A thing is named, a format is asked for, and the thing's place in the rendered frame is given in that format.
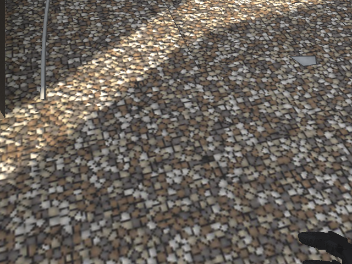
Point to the robot right hand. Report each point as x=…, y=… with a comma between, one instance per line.
x=332, y=242

